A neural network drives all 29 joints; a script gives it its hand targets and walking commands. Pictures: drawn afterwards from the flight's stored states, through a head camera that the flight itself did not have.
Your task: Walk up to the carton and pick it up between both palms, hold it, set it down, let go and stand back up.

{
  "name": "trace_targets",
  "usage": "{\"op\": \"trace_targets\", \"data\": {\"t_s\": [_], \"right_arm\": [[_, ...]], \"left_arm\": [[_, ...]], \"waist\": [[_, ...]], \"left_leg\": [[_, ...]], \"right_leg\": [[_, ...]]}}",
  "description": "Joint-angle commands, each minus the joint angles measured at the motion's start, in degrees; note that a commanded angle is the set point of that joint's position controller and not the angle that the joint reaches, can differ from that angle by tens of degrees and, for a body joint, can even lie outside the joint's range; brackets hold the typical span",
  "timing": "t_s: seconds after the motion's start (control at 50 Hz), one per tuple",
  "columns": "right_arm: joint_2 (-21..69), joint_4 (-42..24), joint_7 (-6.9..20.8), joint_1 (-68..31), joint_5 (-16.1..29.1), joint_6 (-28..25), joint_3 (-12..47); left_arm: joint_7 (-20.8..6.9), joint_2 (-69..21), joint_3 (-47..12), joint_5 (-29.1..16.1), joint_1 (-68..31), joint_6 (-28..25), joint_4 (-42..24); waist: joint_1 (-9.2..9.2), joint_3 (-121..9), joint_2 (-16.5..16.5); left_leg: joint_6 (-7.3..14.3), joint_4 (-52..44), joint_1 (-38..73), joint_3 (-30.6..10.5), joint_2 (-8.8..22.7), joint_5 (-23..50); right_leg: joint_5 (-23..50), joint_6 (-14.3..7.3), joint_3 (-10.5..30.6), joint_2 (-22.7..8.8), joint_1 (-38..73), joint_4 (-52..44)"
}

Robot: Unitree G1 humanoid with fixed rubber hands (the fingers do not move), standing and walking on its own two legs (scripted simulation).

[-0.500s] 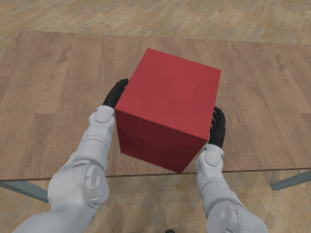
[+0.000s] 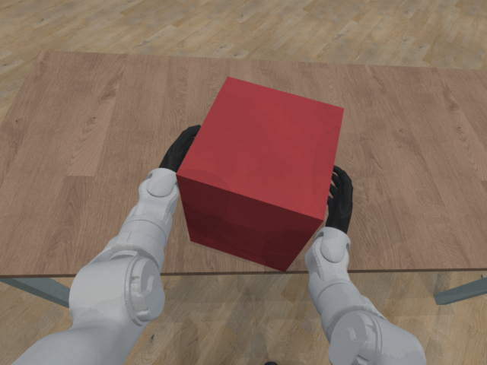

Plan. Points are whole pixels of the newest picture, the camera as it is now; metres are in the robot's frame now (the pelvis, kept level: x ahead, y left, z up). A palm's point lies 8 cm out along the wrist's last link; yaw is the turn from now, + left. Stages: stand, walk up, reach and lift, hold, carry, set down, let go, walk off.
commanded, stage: reach and lift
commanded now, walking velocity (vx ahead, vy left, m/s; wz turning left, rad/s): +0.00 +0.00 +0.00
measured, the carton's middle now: (258, 182) +0.42 -0.04 +0.00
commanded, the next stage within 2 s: none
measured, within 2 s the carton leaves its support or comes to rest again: leaves its support in 0.38 s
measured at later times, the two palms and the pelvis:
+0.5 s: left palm (173, 166) +0.43 +0.11 +0.05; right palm (339, 214) +0.34 -0.17 +0.02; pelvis -0.01 +0.00 +0.00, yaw +0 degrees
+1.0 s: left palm (155, 156) +0.40 +0.13 +0.11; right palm (353, 186) +0.35 -0.16 +0.10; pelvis -0.01 +0.00 +0.00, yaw +2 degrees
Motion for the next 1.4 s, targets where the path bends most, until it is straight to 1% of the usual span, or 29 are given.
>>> {"op": "trace_targets", "data": {"t_s": [0.0, 0.06, 0.08, 0.16, 0.18, 0.2, 0.28, 0.32, 0.44, 0.5, 0.52, 0.54, 0.58, 0.66, 0.68, 0.7, 0.72, 0.78, 0.84, 0.86, 0.9, 1.02, 1.1, 1.12, 1.14, 1.22, 1.28, 1.36, 1.38], "right_arm": [[28.4, 2.3, 8.2, -33.0, -10.0, -2.8, 18.9], [29.4, 1.0, 8.3, -33.0, -9.3, -3.1, 20.7], [28.9, 3.0, 8.2, -32.8, -9.0, -2.7, 20.0], [28.6, 0.8, 8.4, -35.6, -8.1, -2.0, 20.6], [28.8, 0.8, 8.7, -34.8, -7.8, -1.4, 21.7], [28.6, 1.8, 8.8, -35.3, -8.4, -1.5, 20.7], [29.3, -1.9, 9.4, -37.2, -6.1, 0.9, 23.6], [29.3, -2.7, 9.2, -39.3, -6.3, 1.2, 23.4], [30.7, -6.9, 9.8, -41.3, -0.4, 4.1, 29.1], [29.7, -9.0, 10.4, -41.9, 1.3, 6.0, 31.8], [31.2, -11.0, 10.6, -43.0, 2.9, 6.5, 33.1], [30.5, -12.6, 10.8, -42.5, 3.9, 7.8, 33.8], [30.6, -14.2, 11.0, -42.8, 6.2, 9.8, 36.7], [29.8, -19.2, 11.2, -43.2, 9.1, 14.6, 38.3], [29.2, -18.5, 11.0, -42.8, 10.3, 15.8, 38.3], [28.8, -20.3, 10.9, -43.4, 10.7, 16.9, 38.6], [28.2, -22.7, 11.1, -42.0, 12.5, 18.3, 40.1], [26.2, -23.4, 10.7, -41.7, 13.2, 21.3, 38.8], [25.0, -27.0, 10.7, -40.3, 14.0, 23.0, 39.3], [24.2, -27.0, 10.4, -38.5, 13.9, 23.9, 38.9], [23.3, -29.4, 10.7, -41.0, 14.7, 24.2, 39.5], [22.5, -35.2, 11.7, -40.4, 17.7, 26.8, 42.4], [20.5, -37.4, 13.0, -42.7, 18.6, 29.3, 43.9], [21.2, -39.9, 13.0, -43.3, 19.0, 29.7, 45.1], [21.3, -38.8, 13.1, -42.8, 18.5, 30.4, 44.4], [21.3, -41.0, 13.5, -42.4, 21.0, 32.5, 47.1], [21.1, -42.1, 13.5, -41.5, 20.2, 34.2, 46.4], [21.1, -45.1, 13.3, -40.8, 22.3, 35.6, 48.0], [21.2, -44.5, 13.2, -42.2, 21.7, 36.0, 47.8]], "left_arm": [[-3.8, -35.3, -10.6, 1.0, -30.8, -6.5, -4.5], [-3.8, -34.9, -10.3, 0.9, -29.4, -7.3, -3.0], [-3.6, -35.7, -10.9, 0.4, -29.7, -7.2, -2.5], [-3.3, -36.0, -12.7, -1.2, -30.5, -6.5, -3.4], [-3.2, -36.4, -12.0, -0.6, -30.2, -6.4, -3.3], [-3.1, -36.7, -12.9, -1.3, -31.1, -6.2, -2.7], [-3.0, -35.9, -13.2, -3.4, -31.2, -4.9, -2.6], [-3.0, -36.5, -14.1, -4.5, -33.1, -4.7, -2.3], [-2.5, -38.7, -16.8, -6.9, -30.6, -2.6, -4.6], [-2.5, -39.1, -17.9, -7.8, -29.6, -1.7, -7.1], [-2.2, -39.1, -18.4, -8.4, -30.7, -1.8, -9.0], [-1.9, -39.9, -19.8, -9.2, -29.0, -0.7, -10.4], [-1.5, -41.7, -20.6, -9.1, -27.5, 0.9, -13.5], [-1.9, -43.7, -23.0, -10.7, -27.9, 5.1, -17.7], [-2.5, -43.1, -21.8, -10.1, -27.6, 6.5, -17.5], [-2.6, -44.0, -22.6, -10.3, -26.8, 8.1, -18.8], [-2.5, -44.8, -22.9, -10.4, -23.0, 9.9, -21.7], [-4.4, -41.9, -21.0, -8.3, -23.0, 15.0, -22.9], [-5.3, -43.5, -22.2, -9.1, -23.1, 18.9, -30.6], [-5.7, -42.3, -22.3, -8.8, -20.3, 20.4, -31.3], [-6.3, -41.1, -22.0, -8.5, -20.7, 22.1, -31.8], [-6.0, -41.5, -26.1, -9.3, -18.4, 26.8, -40.2], [-5.3, -42.5, -26.8, -9.3, -17.2, 30.3, -42.7], [-5.3, -42.5, -27.5, -10.1, -16.3, 31.1, -43.9], [-5.1, -42.3, -28.0, -10.8, -19.8, 30.9, -45.0], [-4.3, -42.4, -28.7, -10.6, -14.1, 34.2, -46.6], [-5.0, -41.3, -27.4, -10.5, -15.8, 35.2, -48.7], [-4.5, -42.6, -30.8, -12.0, -16.4, 37.3, -55.1], [-4.6, -41.0, -29.3, -11.4, -18.0, 37.5, -54.5]], "waist": [[0.02, -35.0, 7.2], [1.63, -36.5, 5.8], [0.29, -35.9, 6.2], [0.57, -37.4, 5.8], [1.67, -36.9, 5.4], [-0.05, -37.5, 6.4], [2.21, -38.3, 4.3], [0.64, -40.0, 5.0], [1.59, -41.6, 5.0], [1.34, -41.6, 5.0], [2.33, -43.5, 5.0], [1.19, -43.3, 5.4], [2.17, -41.9, 5.0], [0.25, -38.3, 4.0], [0.83, -36.0, 4.0], [-0.52, -35.4, 2.9], [0.32, -35.0, 3.4], [-0.51, -27.6, 3.1], [-1.34, -29.1, 3.3], [-2.68, -26.7, 3.3], [-1.27, -25.3, 3.6], [-1.74, -24.9, 5.8], [-0.72, -21.4, 4.9], [-0.2, -22.2, 4.0], [-1.47, -21.0, 4.0], [0.45, -21.0, 3.8], [-0.53, -20.2, 1.8], [-1.81, -21.7, 3.6], [-0.8, -21.1, 2.3]], "left_leg": [[-4.0, 1.8, 10.6, 4.9, -3.0, 25.5], [-3.4, 1.3, 8.6, 5.0, -3.3, 23.5], [-3.6, 1.5, 9.1, 4.7, -3.1, 23.6], [-3.3, 1.6, 9.1, 4.7, -3.2, 22.8], [-3.0, 1.4, 9.1, 4.9, -3.3, 21.7], [-3.3, 0.5, 9.9, 4.5, -3.1, 20.7], [-2.6, 0.8, 7.5, 4.7, -3.2, 18.3], [-2.5, 0.7, 6.0, 4.5, -3.0, 16.7], [-2.9, 2.4, 8.3, 3.6, -3.7, 24.3], [-2.9, 2.5, 7.9, 3.2, -3.6, 23.9], [-2.3, 2.3, 8.4, 3.3, -3.9, 23.5], [-2.7, 1.6, 10.0, 3.2, -3.6, 23.8], [-2.7, 2.0, 11.3, 3.2, -3.9, 26.2], [-2.5, 0.8, 13.8, 2.7, -3.8, 24.8], [-2.0, 0.4, 14.3, 3.3, -4.2, 22.9], [-2.1, 0.2, 15.7, 2.7, -4.0, 23.5], [-2.0, 0.3, 17.6, 2.9, -4.1, 25.5], [-1.5, -0.5, 18.5, 3.1, -4.3, 22.2], [-1.9, 0.5, 21.6, 3.4, -4.4, 24.6], [-1.9, 0.6, 22.3, 3.3, -4.3, 25.6], [-1.8, 0.0, 21.0, 3.1, -4.4, 21.8], [-1.9, 1.2, 22.6, 2.4, -4.6, 21.2], [-1.6, 0.1, 23.0, 1.9, -3.9, 18.0], [-1.1, 0.2, 22.6, 2.2, -4.1, 17.6], [-1.1, -0.3, 22.6, 2.0, -4.1, 15.8], [-0.8, -0.1, 22.9, 2.2, -4.4, 16.4], [-0.1, -0.9, 21.9, 2.2, -5.0, 12.6], [-0.8, -0.2, 24.5, 1.7, -5.0, 15.8], [-0.2, -0.4, 23.0, 1.8, -5.3, 13.2]], "right_leg": [[21.8, -1.6, -2.5, 2.9, 16.5, 5.6], [22.7, -1.2, -1.3, 2.5, 18.5, 6.3], [22.1, -1.5, -1.7, 2.7, 17.4, 6.4], [20.9, -1.7, -1.7, 2.8, 16.9, 5.9], [19.4, -1.8, -1.4, 2.8, 17.2, 6.0], [17.8, -1.7, -1.8, 2.8, 15.7, 5.7], [18.1, -1.6, -1.1, 2.6, 17.8, 6.3], [17.8, -1.6, -0.9, 2.4, 18.2, 6.9], [25.9, -1.3, -0.5, 2.9, 20.0, 8.2], [26.0, -1.3, -0.5, 2.9, 21.7, 8.5], [25.9, -1.1, 0.1, 2.6, 22.6, 8.5], [25.7, -1.1, -0.5, 3.0, 22.2, 8.4], [25.7, -1.2, 0.0, 3.1, 23.0, 7.7], [20.9, -1.0, -0.9, 3.6, 22.0, 6.5], [18.3, -1.1, -0.5, 3.3, 22.2, 6.0], [18.5, -1.0, -0.7, 3.4, 22.9, 5.8], [19.4, -1.2, -0.8, 3.5, 23.7, 5.6], [15.3, -0.8, -1.1, 3.4, 23.8, 4.5], [15.6, -0.7, -2.1, 3.9, 24.5, 5.1], [17.8, -0.5, -1.9, 3.9, 25.9, 5.3], [13.9, -0.4, -2.0, 3.7, 25.2, 4.9], [12.7, -0.3, -2.1, 3.7, 26.1, 6.1], [5.6, -0.2, -3.0, 4.3, 23.0, 5.6], [7.1, -0.1, -3.0, 4.2, 24.5, 5.9], [5.4, 0.0, -3.2, 4.2, 23.5, 5.9], [7.1, -0.1, -3.0, 4.0, 25.1, 6.3], [6.7, 0.8, -3.0, 3.9, 26.4, 6.4], [7.8, 0.6, -4.0, 4.2, 26.3, 6.8], [6.7, 0.6, -3.5, 3.8, 26.5, 6.8]]}}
